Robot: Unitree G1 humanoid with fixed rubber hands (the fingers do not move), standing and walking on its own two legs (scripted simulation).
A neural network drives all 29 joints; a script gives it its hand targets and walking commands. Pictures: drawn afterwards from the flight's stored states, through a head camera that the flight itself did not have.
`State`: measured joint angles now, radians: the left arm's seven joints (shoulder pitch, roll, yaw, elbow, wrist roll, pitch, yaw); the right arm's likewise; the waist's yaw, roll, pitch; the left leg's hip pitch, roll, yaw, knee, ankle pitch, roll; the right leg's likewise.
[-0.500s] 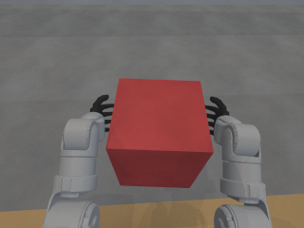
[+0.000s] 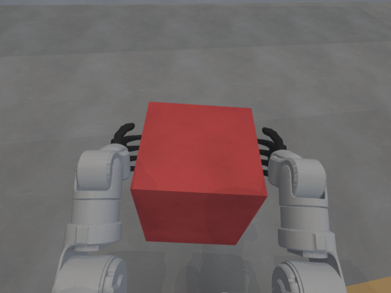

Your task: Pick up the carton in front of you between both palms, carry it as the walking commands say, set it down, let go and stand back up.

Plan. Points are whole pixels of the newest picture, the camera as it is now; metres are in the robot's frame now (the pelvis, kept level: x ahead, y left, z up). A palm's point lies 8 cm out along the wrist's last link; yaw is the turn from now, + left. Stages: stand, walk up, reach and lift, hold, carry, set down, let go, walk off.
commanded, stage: carry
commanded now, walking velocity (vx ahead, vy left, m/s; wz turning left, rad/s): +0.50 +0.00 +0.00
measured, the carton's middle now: (195, 178) +0.37 -0.01 +0.04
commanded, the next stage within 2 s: none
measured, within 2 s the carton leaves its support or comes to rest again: neither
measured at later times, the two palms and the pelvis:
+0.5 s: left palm (125, 84) +0.63 +0.17 +0.10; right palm (234, 83) +0.65 -0.13 +0.10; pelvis +0.28 +0.00 -0.02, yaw +1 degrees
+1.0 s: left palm (147, 48) +0.89 +0.14 +0.07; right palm (232, 52) +0.88 -0.16 +0.07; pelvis +0.57 -0.01 -0.03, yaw +0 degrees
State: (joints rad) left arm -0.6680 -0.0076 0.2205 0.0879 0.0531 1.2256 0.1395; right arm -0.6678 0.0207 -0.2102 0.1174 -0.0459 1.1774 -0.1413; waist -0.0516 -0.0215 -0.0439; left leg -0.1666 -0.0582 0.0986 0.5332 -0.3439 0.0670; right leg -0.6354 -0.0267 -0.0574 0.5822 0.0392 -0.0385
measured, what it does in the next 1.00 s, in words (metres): goes down: right foot, then left foot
